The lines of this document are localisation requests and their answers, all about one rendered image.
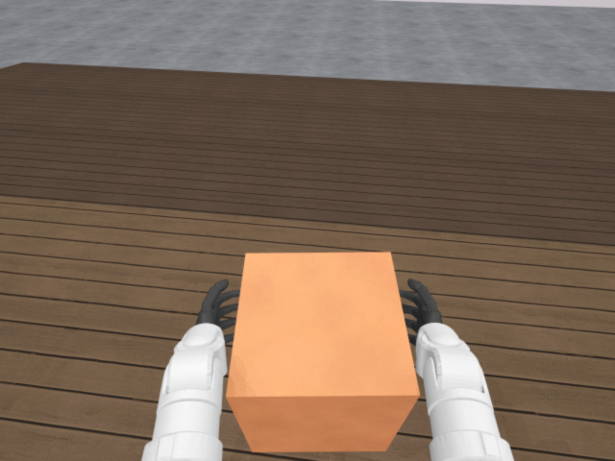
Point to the robot left hand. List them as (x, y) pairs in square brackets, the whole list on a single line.
[(211, 313)]

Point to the carton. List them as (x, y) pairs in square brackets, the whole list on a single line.
[(321, 359)]

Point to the robot right hand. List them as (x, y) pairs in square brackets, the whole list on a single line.
[(426, 311)]

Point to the robot left forearm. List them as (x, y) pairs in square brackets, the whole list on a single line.
[(190, 403)]

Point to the robot right forearm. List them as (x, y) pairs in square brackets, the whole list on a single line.
[(462, 419)]

